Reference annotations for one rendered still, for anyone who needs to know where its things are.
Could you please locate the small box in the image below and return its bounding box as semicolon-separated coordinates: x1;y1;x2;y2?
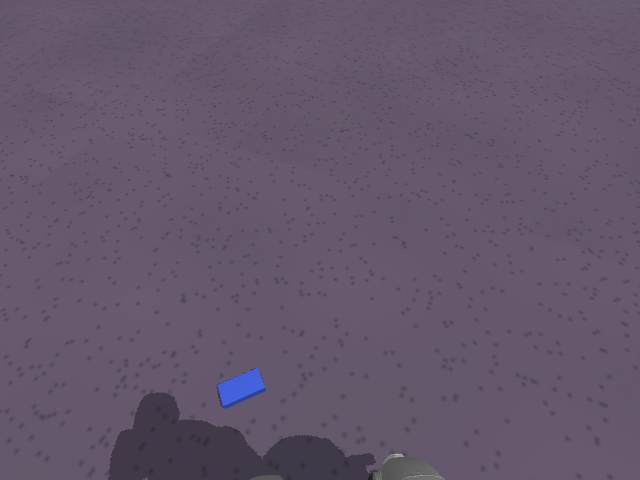
217;368;267;409

